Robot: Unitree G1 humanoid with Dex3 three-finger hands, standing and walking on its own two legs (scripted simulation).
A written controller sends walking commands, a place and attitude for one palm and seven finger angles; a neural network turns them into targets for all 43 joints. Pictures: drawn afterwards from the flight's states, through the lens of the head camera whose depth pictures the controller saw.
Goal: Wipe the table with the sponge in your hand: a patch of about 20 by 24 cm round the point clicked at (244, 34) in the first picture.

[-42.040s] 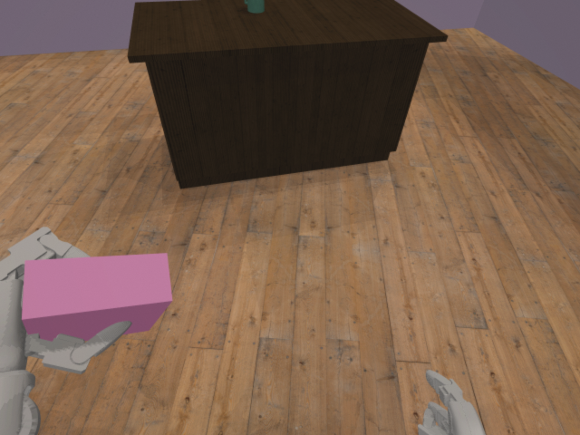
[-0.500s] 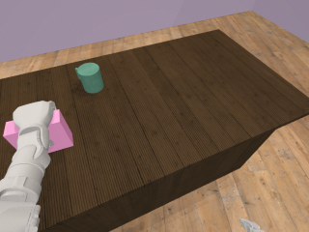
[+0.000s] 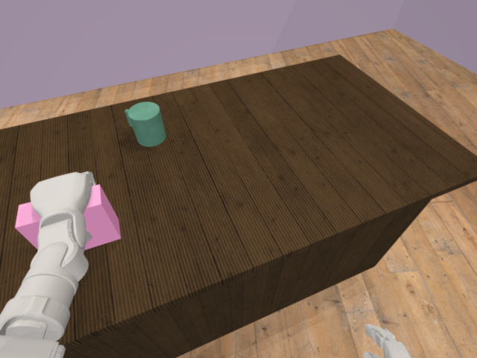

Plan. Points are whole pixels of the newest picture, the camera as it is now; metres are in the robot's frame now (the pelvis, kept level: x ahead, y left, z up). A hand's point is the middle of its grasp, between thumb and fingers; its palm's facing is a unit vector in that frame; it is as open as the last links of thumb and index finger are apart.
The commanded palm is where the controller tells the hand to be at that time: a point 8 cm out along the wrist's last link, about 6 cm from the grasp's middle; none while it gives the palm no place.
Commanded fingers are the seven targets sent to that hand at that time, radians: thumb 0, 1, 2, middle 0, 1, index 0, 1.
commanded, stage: wipe back along the first lane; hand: left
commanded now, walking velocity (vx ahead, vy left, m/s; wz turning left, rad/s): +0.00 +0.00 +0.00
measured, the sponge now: (78, 228) +0.33 +0.34 +0.00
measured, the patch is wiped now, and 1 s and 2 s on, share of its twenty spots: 1.00 1.00 1.00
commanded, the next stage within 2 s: lift the sponge slowly off the table in 1.10 s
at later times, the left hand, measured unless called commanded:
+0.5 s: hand (75, 234) +0.30 +0.31 +0.04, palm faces -0.03 -0.04 -1.00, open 9.1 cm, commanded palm +0.26 +0.29 +0.07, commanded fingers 0.00 0.10 1.30 -1.20 -1.60 -1.20 -1.60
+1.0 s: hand (77, 259) +0.25 +0.29 +0.04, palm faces -0.01 -0.05 -1.00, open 9.1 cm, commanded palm +0.21 +0.26 +0.07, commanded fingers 0.00 0.10 1.30 -1.20 -1.60 -1.20 -1.60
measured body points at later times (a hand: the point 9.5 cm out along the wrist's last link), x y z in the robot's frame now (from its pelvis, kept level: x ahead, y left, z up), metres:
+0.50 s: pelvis +0.01 +0.00 +0.00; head +0.01 -0.02 +0.45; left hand +0.30 +0.31 +0.09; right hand +0.20 -0.24 -0.10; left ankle -0.02 +0.08 -0.73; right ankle +0.01 -0.12 -0.73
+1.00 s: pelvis +0.01 +0.00 +0.00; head +0.00 -0.02 +0.45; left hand +0.25 +0.29 +0.09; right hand +0.23 -0.22 -0.08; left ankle -0.02 +0.08 -0.73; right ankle +0.01 -0.12 -0.73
